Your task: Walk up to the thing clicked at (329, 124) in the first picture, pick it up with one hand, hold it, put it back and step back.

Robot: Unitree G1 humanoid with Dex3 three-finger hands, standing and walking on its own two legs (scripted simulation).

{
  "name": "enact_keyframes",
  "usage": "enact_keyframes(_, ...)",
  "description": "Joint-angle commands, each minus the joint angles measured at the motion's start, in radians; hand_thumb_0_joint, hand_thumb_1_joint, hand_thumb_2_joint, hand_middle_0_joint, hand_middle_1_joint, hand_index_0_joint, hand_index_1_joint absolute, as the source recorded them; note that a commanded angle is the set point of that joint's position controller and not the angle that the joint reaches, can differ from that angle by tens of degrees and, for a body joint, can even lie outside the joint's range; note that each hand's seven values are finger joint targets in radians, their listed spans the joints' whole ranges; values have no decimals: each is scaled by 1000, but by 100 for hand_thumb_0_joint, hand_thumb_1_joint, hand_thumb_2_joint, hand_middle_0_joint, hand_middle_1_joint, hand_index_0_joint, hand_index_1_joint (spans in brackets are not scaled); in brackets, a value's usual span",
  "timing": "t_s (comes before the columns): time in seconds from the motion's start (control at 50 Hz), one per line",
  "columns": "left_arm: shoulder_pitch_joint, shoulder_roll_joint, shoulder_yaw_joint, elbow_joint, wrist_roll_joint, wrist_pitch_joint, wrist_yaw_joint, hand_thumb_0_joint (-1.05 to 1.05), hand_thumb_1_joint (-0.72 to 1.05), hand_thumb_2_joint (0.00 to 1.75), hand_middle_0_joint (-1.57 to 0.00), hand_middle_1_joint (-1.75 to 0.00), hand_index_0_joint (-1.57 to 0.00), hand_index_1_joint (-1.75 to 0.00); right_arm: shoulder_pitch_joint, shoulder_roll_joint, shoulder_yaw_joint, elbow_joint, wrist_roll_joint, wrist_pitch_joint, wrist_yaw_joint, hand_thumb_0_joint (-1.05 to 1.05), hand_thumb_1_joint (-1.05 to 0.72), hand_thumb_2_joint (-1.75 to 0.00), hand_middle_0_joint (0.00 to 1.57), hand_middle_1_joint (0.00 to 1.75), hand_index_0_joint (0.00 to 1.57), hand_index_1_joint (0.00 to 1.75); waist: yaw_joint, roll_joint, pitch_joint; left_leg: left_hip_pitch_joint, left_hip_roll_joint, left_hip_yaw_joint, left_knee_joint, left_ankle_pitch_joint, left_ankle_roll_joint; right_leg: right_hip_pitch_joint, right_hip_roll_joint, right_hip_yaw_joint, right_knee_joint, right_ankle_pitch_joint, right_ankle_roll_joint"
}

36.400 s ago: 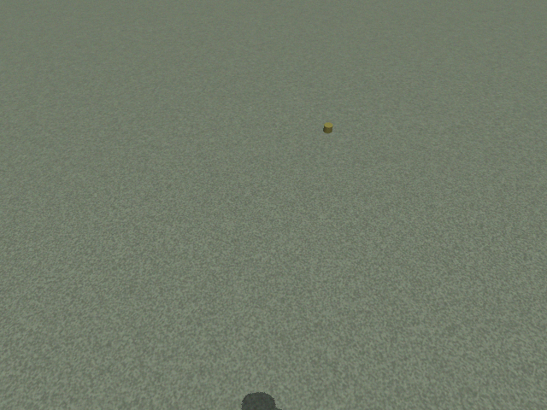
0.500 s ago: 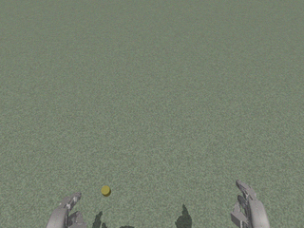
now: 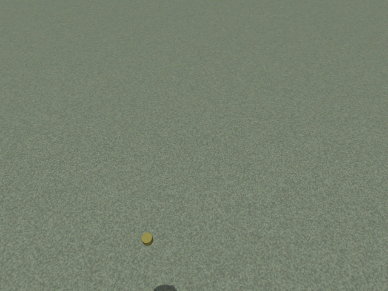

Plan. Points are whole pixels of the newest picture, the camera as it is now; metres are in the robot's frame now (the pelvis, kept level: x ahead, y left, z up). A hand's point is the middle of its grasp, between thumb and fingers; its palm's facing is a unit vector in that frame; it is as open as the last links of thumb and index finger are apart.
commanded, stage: stand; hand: left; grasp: from above
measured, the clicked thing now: (147, 239) +0.47 +0.26 -0.74
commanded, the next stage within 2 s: none
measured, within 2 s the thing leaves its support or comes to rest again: neither
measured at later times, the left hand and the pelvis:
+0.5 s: hand out of the picture +0.03 +0.23 -0.15, palm faces +0.03 -0.94 -0.34, open 7.4 cm; pelvis -0.01 -0.01 +0.02, yaw +0 degrees
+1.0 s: hand out of the picture +0.06 +0.22 -0.14, palm faces +0.02 -0.94 -0.33, open 7.4 cm; pelvis +0.00 -0.02 +0.02, yaw +0 degrees
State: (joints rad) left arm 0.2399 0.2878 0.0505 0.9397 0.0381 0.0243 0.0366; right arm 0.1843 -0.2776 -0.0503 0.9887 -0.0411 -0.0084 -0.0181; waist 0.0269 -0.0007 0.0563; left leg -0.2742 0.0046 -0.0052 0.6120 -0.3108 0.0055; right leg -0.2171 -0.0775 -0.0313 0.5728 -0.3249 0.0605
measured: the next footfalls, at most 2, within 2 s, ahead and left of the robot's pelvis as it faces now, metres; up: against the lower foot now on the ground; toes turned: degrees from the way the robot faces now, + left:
none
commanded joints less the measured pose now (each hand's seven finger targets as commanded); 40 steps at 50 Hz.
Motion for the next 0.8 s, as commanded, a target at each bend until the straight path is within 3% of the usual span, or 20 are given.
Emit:
enact_keyframes(0.0, -38, 168, 29, -11, -8, -34, 13, 0, 90, 90, -20, -30, -20, -30, -38, -186, -38, -29, 7, -23, -20, 0, -90, -90, 20, 30, 20, 30, -9, 31, -74, 100, 78, -98, -187, 262, 32, 52, -34, 45, -141, 213, -70)
enact_keyframes(0.12, -52, 181, 21, 67, -4, -32, 12, 0, 90, 90, -20, -30, -20, -30, -50, -189, -32, 22, 12, -12, -18, 0, -90, -90, 20, 30, 20, 30, -14, 10, -28, 107, 83, -103, -264, 172, 21, 76, -35, 40, -213, 154, -62)
enact_keyframes(0.14, -51, 176, 19, 75, -3, -35, 11, 0, 90, 90, -20, -30, -20, -30, -55, -191, -32, 26, 13, -12, -18, 0, -90, -90, 20, 30, 20, 30, -11, -1, -37, 131, 83, -96, -257, 213, 20, 83, -41, 45, -221, 179, -62)
enact_keyframes(0.16, -67, 182, 19, 81, -5, -33, 11, 0, 90, 90, -20, -30, -20, -30, -44, -191, -30, 35, 14, -10, -18, 0, -90, -90, 20, 30, 20, 30, -20, 23, -24, 110, 86, -99, -280, 179, 20, 87, -37, 43, -220, 159, -59)
enact_keyframes(0.18, -53, 182, 19, 93, -5, -34, 10, 0, 90, 90, -20, -30, -20, -30, -60, -195, -31, 39, 13, -9, -18, 0, -90, -90, 20, 30, 20, 30, -8, 20, -22, 115, 87, -102, -286, 155, 20, 87, -38, 41, -229, 149, -58)
enact_keyframes(0.2, -46, 180, 18, 104, -5, -36, 11, 0, 90, 90, -20, -30, -20, -30, -64, -188, -28, 41, 14, -10, -15, 0, -90, -90, 20, 30, 20, 30, -7, 9, -25, 125, 85, -97, -276, 190, 21, 96, -45, 46, -240, 169, -60)
enact_keyframes(0.32, -67, 187, 15, 126, -5, -37, 5, 0, 90, 90, -20, -30, -20, -30, -71, -194, -24, 61, 13, -5, -9, 0, -90, -90, 20, 30, 20, 30, -10, 16, 23, 85, 86, -107, -324, 69, 13, 77, -36, 42, -273, 83, -56)
enact_keyframes(0.36, -71, 194, 17, 133, -6, -40, 5, 0, 90, 90, -20, -30, -20, -30, -73, -195, -23, 63, 15, -7, -8, 0, -90, -90, 20, 30, 20, 30, -10, 5, 3, 105, 86, -100, -310, 123, 14, 94, -46, 53, -279, 115, -60)
enact_keyframes(0.44, -85, 208, 16, 135, -4, -41, 0, 0, 90, 90, -20, -30, -20, -30, -67, -205, -21, 73, 15, -2, -3, 0, -90, -90, 20, 30, 20, 30, -16, 16, 27, 78, 84, -101, -322, 45, 12, 70, -38, 54, -295, 42, -56)
enact_keyframes(0.64, -113, 217, 17, 147, -17, -45, -3, 0, 90, 90, -20, -30, -20, -30, -65, -217, -8, 89, 17, -13, -6, 0, -90, -90, 20, 30, 20, 30, -19, 20, -41, 126, 99, -89, -312, 183, 13, 123, -55, 66, -281, 181, -65)
enact_keyframes(0.7, -112, 217, 13, 154, -17, -43, -5, 0, 90, 90, -20, -30, -20, -30, -63, -219, -4, 94, 20, -14, -6, 0, -90, -90, 20, 30, 20, 30, -19, 7, -34, 144, 104, -88, -314, 221, 9, 109, -52, 64, -285, 183, -66)
enact_keyframes(0.78, -115, 217, 11, 157, -17, -44, -7, 0, 90, 90, -20, -30, -20, -30, -72, -227, -2, 98, 21, -11, -4, 0, -90, -90, 20, 30, 20, 30, -20, -1, -9, 118, 99, -89, -325, 172, 6, 104, -46, 60, -299, 139, -62)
